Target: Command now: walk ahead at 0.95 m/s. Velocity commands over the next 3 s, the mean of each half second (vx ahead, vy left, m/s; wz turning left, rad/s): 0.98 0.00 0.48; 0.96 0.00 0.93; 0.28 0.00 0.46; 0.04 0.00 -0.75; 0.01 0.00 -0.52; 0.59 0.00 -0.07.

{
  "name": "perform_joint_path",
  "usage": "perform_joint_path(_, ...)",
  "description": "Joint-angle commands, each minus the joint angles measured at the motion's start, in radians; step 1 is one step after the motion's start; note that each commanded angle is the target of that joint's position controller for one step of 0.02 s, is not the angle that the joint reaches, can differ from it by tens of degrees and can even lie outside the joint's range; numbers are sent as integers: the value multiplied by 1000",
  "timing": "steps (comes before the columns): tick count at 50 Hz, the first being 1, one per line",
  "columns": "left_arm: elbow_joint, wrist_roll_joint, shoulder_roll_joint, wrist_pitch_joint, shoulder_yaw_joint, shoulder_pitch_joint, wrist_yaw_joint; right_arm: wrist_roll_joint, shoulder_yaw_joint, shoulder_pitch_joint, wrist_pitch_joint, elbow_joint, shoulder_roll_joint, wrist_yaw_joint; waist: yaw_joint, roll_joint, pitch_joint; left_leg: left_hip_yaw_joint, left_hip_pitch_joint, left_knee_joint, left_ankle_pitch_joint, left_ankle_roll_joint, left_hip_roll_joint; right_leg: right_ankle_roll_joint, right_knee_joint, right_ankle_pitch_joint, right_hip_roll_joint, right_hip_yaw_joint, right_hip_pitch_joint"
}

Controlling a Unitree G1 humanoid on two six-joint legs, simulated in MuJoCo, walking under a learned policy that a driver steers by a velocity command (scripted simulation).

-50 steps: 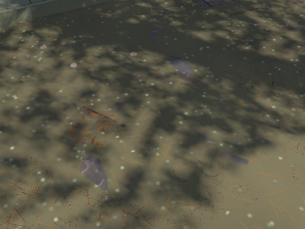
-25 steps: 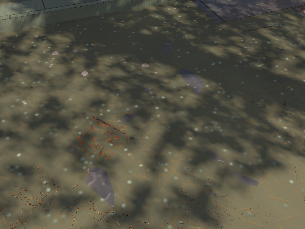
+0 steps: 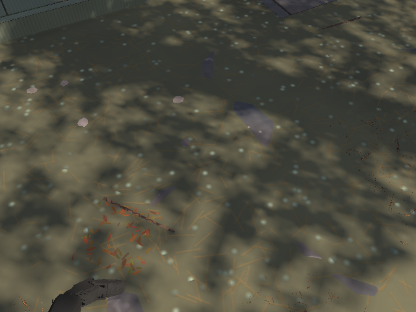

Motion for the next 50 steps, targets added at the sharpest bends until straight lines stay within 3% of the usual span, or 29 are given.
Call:
perform_joint_path(1,-69,-3,78,-16,15,-48,19,-8,-32,-10,-6,-36,-199,-12,91,128,66,2,-92,158,1179,112,266,-57,-63,-83,116,-73,216)
perform_joint_path(3,13,-6,152,-21,46,260,42,-31,-51,-32,22,-31,-261,-29,236,184,-106,13,-91,552,1370,95,287,-93,-69,-220,174,-45,518)
perform_joint_path(4,78,4,195,-26,69,477,57,-29,-52,-75,31,-46,-254,-31,338,152,-193,8,-270,858,1171,88,251,-113,-125,-233,112,32,801)
perform_joint_path(5,96,39,289,-32,94,587,73,-8,-24,-30,29,-89,-113,-7,288,-40,-326,-15,-620,1239,493,90,137,-142,-145,-634,-175,387,1114)
perform_joint_path(6,96,39,293,-34,101,549,53,40,-16,31,8,-113,-65,8,200,-216,-428,-147,-895,1487,-118,91,-9,-188,-391,-911,-354,945,1213)
perform_joint_path(7,95,29,231,-37,95,430,44,38,-37,-103,8,-142,-156,-5,179,-102,-244,-174,-991,1510,2,119,69,-143,-460,-899,-298,847,1064)
perform_joint_path(9,107,25,107,-62,66,344,42,23,-34,-187,17,-153,-137,2,123,56,-43,-154,-929,1404,119,119,152,-87,-490,-577,-253,528,741)
perform_joint_path(11,148,13,53,-75,45,354,49,-12,-28,-158,53,-161,-85,25,56,-12,18,-158,-858,1351,136,100,190,-26,-528,-458,-194,327,579)
perform_joint_path(13,175,-13,48,-88,43,379,49,-12,-28,-221,84,-195,-69,38,40,-21,72,-139,-923,1339,174,86,207,33,-553,-326,-146,173,554)
perform_joint_path(16,179,-8,58,-104,40,405,40,1,-18,-376,99,-268,-67,50,53,-33,138,-53,-969,1196,326,76,185,93,-595,-61,-82,-36,505)
perform_joint_path(20,195,-13,82,-107,27,486,63,4,-6,-527,87,-330,-84,62,76,-11,167,103,-946,897,437,101,108,122,-582,430,-47,-176,626)
perform_joint_path(23,176,-18,166,-95,35,503,109,-2,-11,-495,84,-326,-131,69,28,-67,82,186,-780,737,453,136,6,140,-431,965,-99,-206,781)
perform_joint_path(25,144,-11,230,-67,54,446,134,-1,-38,-287,94,-273,-205,61,-96,-116,-39,181,-553,729,358,167,-55,133,-160,1184,-144,-188,813)
perform_joint_path(26,117,-1,252,-51,65,379,135,-2,-64,-79,101,-215,-253,51,-196,-125,-123,134,-356,730,292,201,-59,116,88,1179,-162,-161,752)
perform_joint_path(27,94,5,264,-33,77,297,124,8,-96,112,102,-160,-298,32,-293,-65,-169,29,-163,640,230,265,-18,95,492,884,-123,-146,614)
perform_joint_path(28,62,8,165,-39,60,212,90,37,-112,24,110,-154,-298,14,-225,161,-55,-95,-118,590,181,281,27,74,881,-227,94,-109,322)
perform_joint_path(29,-39,18,38,-65,22,312,82,6,-111,-98,111,-189,-370,21,-10,224,-73,-448,-29,650,471,387,147,98,1082,-532,124,38,14)
perform_joint_path(30,-109,-4,56,-90,8,328,73,-21,-117,-118,115,-221,-376,12,-13,202,-239,-839,104,364,-31,529,300,104,1079,-517,117,207,-148)
perform_joint_path(31,-94,6,122,-107,12,282,68,-29,-102,-137,110,-227,-279,0,3,-18,-87,-889,-49,207,-225,458,312,93,945,-439,53,225,-178)
perform_joint_path(32,-96,17,139,-102,19,234,65,-25,-90,-180,102,-220,-242,-3,52,-111,2,-787,-220,188,-199,388,265,97,836,-390,15,219,-112)
perform_joint_path(34,-98,54,125,-61,6,243,64,-6,-83,-205,66,-233,-248,-15,118,-135,61,-657,-443,195,-8,363,192,139,706,-381,-33,219,2)
perform_joint_path(36,-126,58,109,-27,-5,191,55,6,-77,-214,38,-243,-254,-13,129,-128,93,-539,-613,167,65,336,114,176,533,-361,-69,179,90)
perform_joint_path(38,-186,42,100,-23,-17,61,45,6,-84,-183,26,-249,-273,-10,85,-81,116,-460,-670,157,235,311,59,187,314,-218,-65,135,147)
perform_joint_path(43,-257,0,93,-28,-29,-67,44,19,-107,-102,35,-250,-304,12,-21,57,36,-432,-469,250,567,212,41,137,-61,54,34,99,279)
perform_joint_path(46,-227,3,185,-41,6,82,68,10,-119,-135,38,-268,-343,4,53,70,-72,-447,-360,494,860,133,40,109,-169,-48,105,119,509)
perform_joint_path(47,-194,6,221,-52,23,239,81,14,-127,-181,38,-279,-376,5,152,74,-145,-434,-391,705,886,98,11,98,-208,-32,92,128,677)
perform_joint_path(48,-151,24,278,-63,46,445,98,22,-115,-236,31,-306,-323,6,248,71,-249,-408,-533,963,714,67,-31,79,-168,-45,-19,195,924)
perform_joint_path(49,-117,53,334,-65,57,602,106,17,-70,-230,32,-349,-142,-10,241,-172,-348,-283,-768,1297,-283,59,-109,79,-79,309,-342,425,1167)
perform_joint_path(50,-135,53,394,-53,79,506,87,62,-67,-57,50,-404,-197,-25,111,-397,-559,-216,-939,1512,-318,35,-120,-71,-180,309,-510,887,1272)
Next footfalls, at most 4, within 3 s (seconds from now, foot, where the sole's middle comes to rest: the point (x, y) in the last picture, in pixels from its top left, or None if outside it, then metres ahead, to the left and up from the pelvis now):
0.08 right None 0.28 -0.09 -0.76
0.54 left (180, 243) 0.69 0.06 -0.76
0.96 right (166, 141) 1.15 0.10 -0.76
1.36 left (85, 156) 1.09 0.43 -0.76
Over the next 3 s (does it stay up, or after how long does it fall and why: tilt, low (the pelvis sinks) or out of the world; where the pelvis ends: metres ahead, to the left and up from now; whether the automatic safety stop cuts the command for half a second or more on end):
stays up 1.35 0.36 -0.01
